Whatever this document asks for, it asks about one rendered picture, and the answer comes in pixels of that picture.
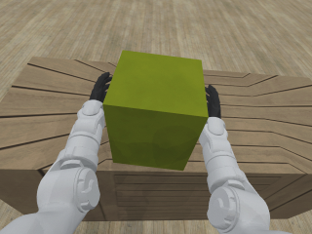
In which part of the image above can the right robot hand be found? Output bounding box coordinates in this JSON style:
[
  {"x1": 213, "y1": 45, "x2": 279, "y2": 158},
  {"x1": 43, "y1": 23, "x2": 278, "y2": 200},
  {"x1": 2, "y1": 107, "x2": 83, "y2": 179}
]
[{"x1": 205, "y1": 85, "x2": 221, "y2": 119}]

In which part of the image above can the left robot forearm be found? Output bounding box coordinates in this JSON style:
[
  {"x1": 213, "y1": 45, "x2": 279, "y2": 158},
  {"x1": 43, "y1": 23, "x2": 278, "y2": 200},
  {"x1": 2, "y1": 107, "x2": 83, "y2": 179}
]
[{"x1": 36, "y1": 99, "x2": 105, "y2": 208}]

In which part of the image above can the pedestal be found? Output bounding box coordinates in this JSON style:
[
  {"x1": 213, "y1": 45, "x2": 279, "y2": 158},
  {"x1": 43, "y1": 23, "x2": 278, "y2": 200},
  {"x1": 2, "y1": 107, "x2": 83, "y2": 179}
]
[{"x1": 0, "y1": 57, "x2": 312, "y2": 222}]

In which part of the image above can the right robot upper arm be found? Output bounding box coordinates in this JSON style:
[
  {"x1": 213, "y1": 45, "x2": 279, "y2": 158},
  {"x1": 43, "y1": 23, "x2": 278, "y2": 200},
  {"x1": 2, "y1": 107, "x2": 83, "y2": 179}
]
[{"x1": 207, "y1": 185, "x2": 292, "y2": 234}]

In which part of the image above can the carton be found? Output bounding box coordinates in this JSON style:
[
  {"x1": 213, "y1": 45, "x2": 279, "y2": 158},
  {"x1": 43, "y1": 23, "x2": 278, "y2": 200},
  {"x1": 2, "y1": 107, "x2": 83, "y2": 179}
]
[{"x1": 102, "y1": 50, "x2": 209, "y2": 171}]

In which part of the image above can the left robot hand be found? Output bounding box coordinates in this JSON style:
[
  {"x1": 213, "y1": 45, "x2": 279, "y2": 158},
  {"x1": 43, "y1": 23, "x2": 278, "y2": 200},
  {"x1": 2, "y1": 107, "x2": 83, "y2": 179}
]
[{"x1": 89, "y1": 72, "x2": 112, "y2": 103}]

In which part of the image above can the left robot upper arm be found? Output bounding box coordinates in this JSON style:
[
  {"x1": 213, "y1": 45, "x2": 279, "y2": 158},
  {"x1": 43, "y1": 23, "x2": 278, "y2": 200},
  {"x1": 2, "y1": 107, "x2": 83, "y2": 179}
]
[{"x1": 0, "y1": 167, "x2": 100, "y2": 234}]

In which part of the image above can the right robot forearm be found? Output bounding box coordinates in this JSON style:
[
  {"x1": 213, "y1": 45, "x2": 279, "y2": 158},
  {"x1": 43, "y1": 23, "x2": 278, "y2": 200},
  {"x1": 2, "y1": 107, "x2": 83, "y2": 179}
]
[{"x1": 199, "y1": 117, "x2": 259, "y2": 196}]

